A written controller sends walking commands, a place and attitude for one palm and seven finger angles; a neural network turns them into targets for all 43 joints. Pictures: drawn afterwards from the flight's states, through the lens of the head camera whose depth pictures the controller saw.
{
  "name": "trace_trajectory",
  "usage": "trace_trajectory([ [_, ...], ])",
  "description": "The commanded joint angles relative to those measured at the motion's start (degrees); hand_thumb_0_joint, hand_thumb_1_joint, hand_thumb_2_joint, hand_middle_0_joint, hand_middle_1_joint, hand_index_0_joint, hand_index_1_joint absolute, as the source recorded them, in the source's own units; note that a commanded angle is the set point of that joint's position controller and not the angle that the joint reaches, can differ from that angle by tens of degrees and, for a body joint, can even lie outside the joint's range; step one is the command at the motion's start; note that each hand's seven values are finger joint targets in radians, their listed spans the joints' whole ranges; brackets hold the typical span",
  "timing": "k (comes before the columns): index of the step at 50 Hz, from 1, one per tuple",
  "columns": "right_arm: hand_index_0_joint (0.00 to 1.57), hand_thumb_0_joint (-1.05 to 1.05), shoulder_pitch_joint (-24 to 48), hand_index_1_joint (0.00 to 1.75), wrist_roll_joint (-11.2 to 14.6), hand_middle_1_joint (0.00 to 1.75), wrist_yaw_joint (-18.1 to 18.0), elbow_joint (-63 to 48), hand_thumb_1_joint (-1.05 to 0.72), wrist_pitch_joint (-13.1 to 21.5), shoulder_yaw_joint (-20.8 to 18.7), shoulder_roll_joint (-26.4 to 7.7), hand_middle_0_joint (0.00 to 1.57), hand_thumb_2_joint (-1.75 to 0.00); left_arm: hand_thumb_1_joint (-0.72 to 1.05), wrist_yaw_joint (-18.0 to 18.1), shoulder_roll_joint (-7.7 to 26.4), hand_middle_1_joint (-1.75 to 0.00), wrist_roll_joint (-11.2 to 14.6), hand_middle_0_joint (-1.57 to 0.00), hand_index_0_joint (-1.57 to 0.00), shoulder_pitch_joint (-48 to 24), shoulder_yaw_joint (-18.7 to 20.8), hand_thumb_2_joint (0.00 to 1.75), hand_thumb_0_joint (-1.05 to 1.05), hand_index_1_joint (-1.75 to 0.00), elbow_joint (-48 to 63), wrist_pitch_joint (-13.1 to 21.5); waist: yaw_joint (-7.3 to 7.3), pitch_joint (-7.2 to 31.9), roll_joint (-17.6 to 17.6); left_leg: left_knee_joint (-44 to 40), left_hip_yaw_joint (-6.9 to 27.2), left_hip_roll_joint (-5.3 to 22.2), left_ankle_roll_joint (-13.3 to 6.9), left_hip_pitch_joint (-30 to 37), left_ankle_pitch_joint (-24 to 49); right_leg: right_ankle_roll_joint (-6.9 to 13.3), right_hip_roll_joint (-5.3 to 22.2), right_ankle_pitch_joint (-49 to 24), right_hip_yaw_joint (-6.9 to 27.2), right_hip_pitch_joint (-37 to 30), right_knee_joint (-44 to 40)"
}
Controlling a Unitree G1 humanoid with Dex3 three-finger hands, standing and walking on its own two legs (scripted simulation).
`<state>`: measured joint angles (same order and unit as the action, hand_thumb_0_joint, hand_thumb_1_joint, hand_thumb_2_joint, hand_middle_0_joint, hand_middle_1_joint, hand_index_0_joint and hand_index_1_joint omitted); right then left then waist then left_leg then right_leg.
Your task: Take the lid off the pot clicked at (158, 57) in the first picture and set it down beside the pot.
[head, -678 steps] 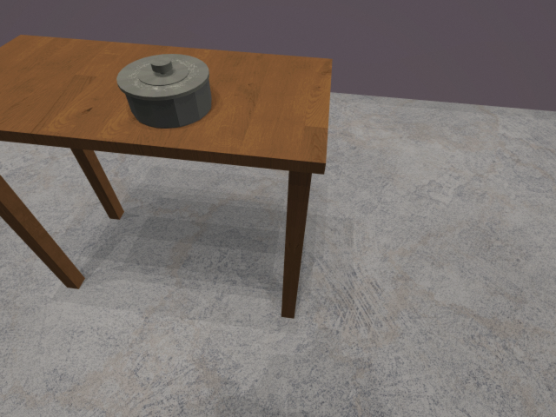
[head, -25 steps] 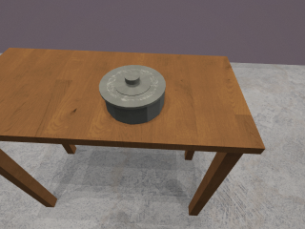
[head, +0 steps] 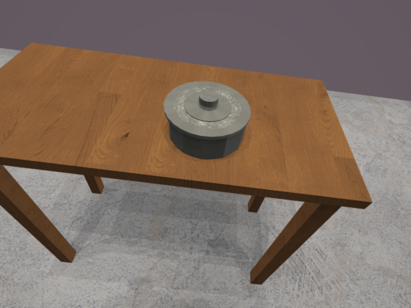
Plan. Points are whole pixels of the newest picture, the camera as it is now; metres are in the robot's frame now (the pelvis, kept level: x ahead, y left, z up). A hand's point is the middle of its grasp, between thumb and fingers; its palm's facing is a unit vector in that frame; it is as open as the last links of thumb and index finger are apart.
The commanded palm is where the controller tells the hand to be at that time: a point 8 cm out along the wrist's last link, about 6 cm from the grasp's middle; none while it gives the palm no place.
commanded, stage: come to a stop and stand still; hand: left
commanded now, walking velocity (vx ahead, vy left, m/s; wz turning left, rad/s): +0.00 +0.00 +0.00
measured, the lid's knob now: (208, 98) +0.51 +0.05 +0.14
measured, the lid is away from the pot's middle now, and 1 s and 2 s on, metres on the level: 0.00 0.00 0.00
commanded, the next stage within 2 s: look again from close up in 0.36 s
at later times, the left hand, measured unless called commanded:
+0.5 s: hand out of the picture -0.01 +0.17 -0.18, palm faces +0.03 -0.99 -0.14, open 7.4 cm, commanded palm none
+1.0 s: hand out of the picture -0.01 +0.15 -0.18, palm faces +0.03 -0.99 -0.14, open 7.4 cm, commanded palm none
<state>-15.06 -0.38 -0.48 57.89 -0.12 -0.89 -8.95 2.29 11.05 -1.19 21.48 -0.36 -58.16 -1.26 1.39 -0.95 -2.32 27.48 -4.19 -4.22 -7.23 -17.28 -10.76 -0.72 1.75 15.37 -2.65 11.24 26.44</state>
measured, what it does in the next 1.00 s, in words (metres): stands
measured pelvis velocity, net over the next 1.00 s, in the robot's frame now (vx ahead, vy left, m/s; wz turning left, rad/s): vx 0.02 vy -0.01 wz -0.01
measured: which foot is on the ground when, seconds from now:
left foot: down 0.00-1.00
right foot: down 0.00-1.00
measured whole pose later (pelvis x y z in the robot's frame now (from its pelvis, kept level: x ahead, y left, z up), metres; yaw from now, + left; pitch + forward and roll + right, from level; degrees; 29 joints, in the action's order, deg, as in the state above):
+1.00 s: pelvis +0.02 -0.01 +0.01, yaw -1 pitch +0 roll -1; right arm -18.2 -0.2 -1.3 63.5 1.0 -0.8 -7.0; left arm 2.4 8.1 -1.0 20.1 -0.6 -63.4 0.0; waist 0.8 0.0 -2.3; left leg 22.7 -4.7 -4.8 -6.8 -13.4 -9.9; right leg -1.9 2.2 15.0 -1.8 8.5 23.4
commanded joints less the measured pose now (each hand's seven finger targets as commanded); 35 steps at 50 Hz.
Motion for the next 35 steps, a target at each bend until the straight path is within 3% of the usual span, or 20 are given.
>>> trace_trajectory([
  [1, 0.2, 0.0, -1.0, 0.3, 0.2, 0.3, -0.6, -2.8, -0.9, 1.6, -1.1, -7.4, 0.2, -0.9, 0.9, 0.2, 3.7, -0.3, -0.1, -0.2, -0.2, 3.5, 0.3, 0.9, 0.0, -0.3, 1.7, 1.7, -0.64, -1.1, 3.7, -12.7, 15.3, 11.5, 2.8, 1.7, -11.3, 2.9, 2.5, 0.7, 3.5, 2.5, -3.2],
  [11, 0.2, 0.0, -1.6, 0.3, 0.3, 0.3, -0.9, -1.2, -0.9, 1.9, -1.1, -7.0, 0.2, -0.9, 0.9, 0.3, 3.2, -0.3, -0.2, -0.2, -0.2, 4.6, 0.2, 0.9, 0.0, -0.3, -0.9, 1.6, -0.42, -2.7, 4.2, -15.4, 15.8, 12.0, 3.3, 3.0, -10.6, 2.4, 2.6, 0.4, 3.3, 3.6, -3.0],
  [12, 0.2, 0.0, -1.8, 0.3, 0.3, 0.3, -0.9, -1.1, -0.9, 2.0, -1.0, -6.8, 0.2, -0.9, 0.9, 0.3, 3.5, -0.3, -0.3, -0.2, -0.2, 4.5, 0.3, 0.9, 0.0, -0.3, -0.9, 1.6, -0.16, -1.9, 2.4, -14.7, 15.9, 12.1, 3.1, 3.1, -9.0, 2.4, 2.7, -0.4, 3.3, 2.8, -3.3],
  [15, 0.2, 0.0, -1.8, 0.3, 0.3, 0.3, -0.9, -0.7, -0.9, 2.1, -1.0, -6.7, 0.2, -0.9, 0.9, 0.3, 3.0, -0.3, -0.2, -0.2, -0.2, 4.4, 0.3, 0.9, 0.0, -0.3, -1.5, 1.7, -0.34, -1.5, 3.4, -14.6, 15.2, 11.6, 3.2, 3.7, -8.4, 2.4, 3.0, -0.5, 3.7, 2.8, -3.6],
  [17, 0.2, 0.0, -2.2, 0.3, 0.3, 0.3, -0.9, -0.6, -0.9, 2.1, -0.9, -6.4, 0.2, -0.9, 0.9, 0.3, 3.1, -0.3, -0.2, -0.2, -0.2, 4.2, 0.4, 0.9, 0.0, -0.3, -1.3, 1.7, -0.14, -1.6, 1.5, -14.1, 15.2, 11.7, 3.3, 3.7, -6.7, 2.3, 3.0, -1.5, 3.5, 2.3, -3.9],
  [21, 0.2, 0.0, -2.6, 0.3, 0.2, 0.3, -1.0, -0.1, -0.9, 2.2, -0.9, -6.3, 0.2, -0.9, 0.9, 0.3, 2.7, -0.3, -0.1, -0.2, -0.2, 3.9, 0.4, 0.9, 0.0, -0.3, -1.8, 1.7, -0.48, -1.2, 3.8, -14.2, 14.8, 11.5, 3.5, 4.8, -5.3, 2.3, 3.2, -1.4, 3.7, 2.5, -3.9],
  [22, 0.2, 0.0, -2.8, 0.3, 0.3, 0.3, -1.0, 0.0, -0.9, 2.3, -0.9, -6.0, 0.2, -0.9, 0.9, 0.3, 3.0, -0.3, -0.1, -0.2, -0.2, 3.6, 0.5, 0.9, 0.0, -0.3, -1.7, 1.7, -0.16, -1.2, 2.5, -13.8, 14.8, 11.6, 3.2, 4.6, -4.1, 2.3, 3.1, -2.0, 3.5, 1.9, -4.1],
  [26, 0.2, 0.0, -3.1, 0.3, 0.2, 0.3, -1.1, 0.7, -0.9, 2.1, -0.8, -6.0, 0.2, -0.9, 0.9, 0.3, 2.5, -0.3, -0.1, -0.2, -0.2, 3.6, 0.4, 0.9, 0.0, -0.3, -2.3, 1.6, -0.33, -2.2, 4.7, -14.8, 14.7, 11.6, 3.5, 4.5, -6.4, 2.2, 3.3, -0.9, 3.5, 2.5, -4.1],
  [27, 0.2, 0.0, -3.6, 0.3, 0.3, 0.3, -1.0, 0.7, -0.9, 2.2, -0.8, -5.6, 0.2, -0.9, 0.9, 0.3, 2.8, -0.3, -0.1, -0.2, -0.2, 3.3, 0.5, 0.9, 0.0, -0.3, -2.1, 1.6, -0.17, -2.2, 2.5, -14.2, 14.7, 11.5, 3.1, 3.7, -5.1, 2.2, 3.1, -2.0, 3.4, 1.5, -4.6],
  [35, 0.2, 0.0, -4.3, 0.3, 0.2, 0.3, -1.0, 1.7, -0.9, 2.0, -0.8, -5.3, 0.2, -0.9, 0.9, 0.3, 2.0, -0.3, 0.0, -0.2, -0.2, 3.5, 0.4, 0.9, 0.0, -0.3, -2.8, 1.7, -0.37, -2.8, 3.5, -14.3, 13.8, 11.1, 3.4, 3.6, -7.6, 2.4, 3.6, -1.7, 3.7, 1.7, -5.1],
])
